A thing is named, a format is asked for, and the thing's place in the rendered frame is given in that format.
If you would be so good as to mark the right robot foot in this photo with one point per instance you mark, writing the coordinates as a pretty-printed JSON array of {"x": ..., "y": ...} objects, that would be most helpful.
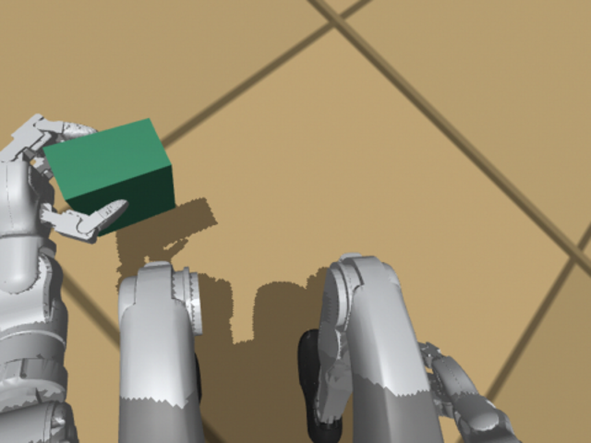
[{"x": 309, "y": 371}]

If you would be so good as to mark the right robot hand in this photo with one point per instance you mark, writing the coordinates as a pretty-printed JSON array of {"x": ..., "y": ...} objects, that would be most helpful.
[{"x": 449, "y": 382}]

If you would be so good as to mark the left robot hand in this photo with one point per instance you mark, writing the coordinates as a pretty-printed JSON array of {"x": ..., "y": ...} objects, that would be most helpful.
[{"x": 27, "y": 197}]

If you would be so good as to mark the left robot arm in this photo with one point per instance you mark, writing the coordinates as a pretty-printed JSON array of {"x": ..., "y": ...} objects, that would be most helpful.
[{"x": 33, "y": 332}]

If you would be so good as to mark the carton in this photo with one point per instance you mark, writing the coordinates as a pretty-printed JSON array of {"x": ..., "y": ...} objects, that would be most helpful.
[{"x": 125, "y": 162}]

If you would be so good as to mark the right robot arm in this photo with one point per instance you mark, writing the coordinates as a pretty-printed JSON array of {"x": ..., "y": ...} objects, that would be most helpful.
[{"x": 479, "y": 421}]

